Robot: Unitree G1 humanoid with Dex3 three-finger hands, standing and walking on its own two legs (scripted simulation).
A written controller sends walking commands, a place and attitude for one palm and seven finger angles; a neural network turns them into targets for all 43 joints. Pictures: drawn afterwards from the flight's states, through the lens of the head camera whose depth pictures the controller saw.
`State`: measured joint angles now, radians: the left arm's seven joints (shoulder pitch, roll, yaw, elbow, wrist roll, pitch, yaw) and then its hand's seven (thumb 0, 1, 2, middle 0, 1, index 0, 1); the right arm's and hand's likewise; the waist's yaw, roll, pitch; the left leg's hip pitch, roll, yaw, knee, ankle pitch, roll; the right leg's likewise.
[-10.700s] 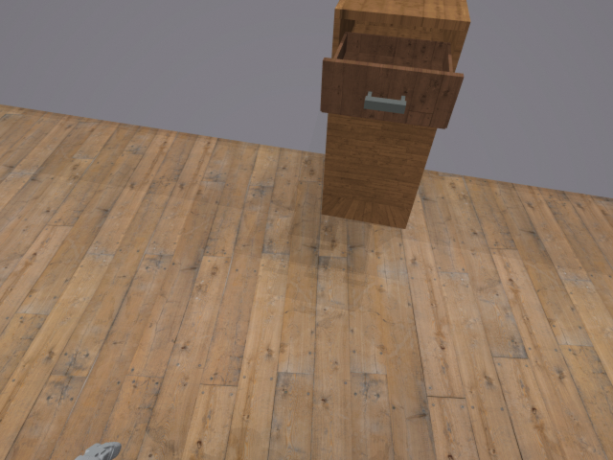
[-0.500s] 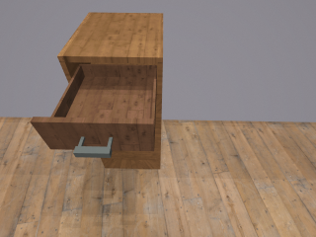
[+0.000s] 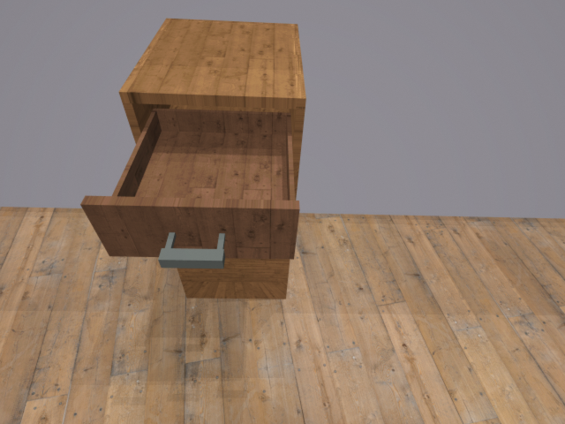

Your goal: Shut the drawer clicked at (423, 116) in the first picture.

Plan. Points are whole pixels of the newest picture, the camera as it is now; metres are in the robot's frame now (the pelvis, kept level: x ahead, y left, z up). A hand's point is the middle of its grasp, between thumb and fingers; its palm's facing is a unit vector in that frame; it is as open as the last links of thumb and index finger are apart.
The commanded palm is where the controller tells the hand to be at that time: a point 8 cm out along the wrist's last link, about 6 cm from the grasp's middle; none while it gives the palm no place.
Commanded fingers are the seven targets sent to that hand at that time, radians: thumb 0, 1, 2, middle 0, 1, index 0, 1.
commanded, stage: look again from close up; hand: left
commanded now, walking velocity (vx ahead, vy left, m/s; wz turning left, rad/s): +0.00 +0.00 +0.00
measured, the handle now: (194, 248) +0.38 +0.17 +0.01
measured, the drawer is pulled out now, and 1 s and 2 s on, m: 0.30 0.30 0.30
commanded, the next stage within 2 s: shuffle to correct the standing spot in 0.04 s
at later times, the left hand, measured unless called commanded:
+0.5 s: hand out of the picture -0.01 +0.17 -0.18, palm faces +0.03 -0.99 -0.14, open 7.4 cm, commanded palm none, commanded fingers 0.00 0.90 0.90 -0.20 -0.30 -0.20 -0.30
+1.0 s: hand (187, 421) +0.17 +0.16 -0.17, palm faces +0.02 -0.99 -0.16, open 7.3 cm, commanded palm none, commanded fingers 0.00 0.90 0.90 -0.20 -0.30 -0.20 -0.30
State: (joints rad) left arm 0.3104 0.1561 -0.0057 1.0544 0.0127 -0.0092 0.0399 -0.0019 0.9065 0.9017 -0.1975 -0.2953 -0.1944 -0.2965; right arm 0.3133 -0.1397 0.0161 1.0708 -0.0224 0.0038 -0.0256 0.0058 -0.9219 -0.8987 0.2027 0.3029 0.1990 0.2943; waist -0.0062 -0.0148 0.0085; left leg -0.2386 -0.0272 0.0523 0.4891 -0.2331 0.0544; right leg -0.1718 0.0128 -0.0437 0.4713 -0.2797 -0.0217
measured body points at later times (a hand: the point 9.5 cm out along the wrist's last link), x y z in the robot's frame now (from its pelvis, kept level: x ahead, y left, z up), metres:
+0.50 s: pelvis +0.04 +0.01 +0.00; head +0.05 +0.03 +0.45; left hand -0.01 +0.22 -0.17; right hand +0.01 -0.21 -0.16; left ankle +0.02 +0.08 -0.74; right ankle -0.02 -0.11 -0.74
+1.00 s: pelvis +0.12 -0.02 +0.01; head +0.16 +0.00 +0.45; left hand +0.17 +0.21 -0.16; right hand +0.05 -0.24 -0.13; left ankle +0.04 +0.07 -0.74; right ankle +0.22 -0.18 -0.66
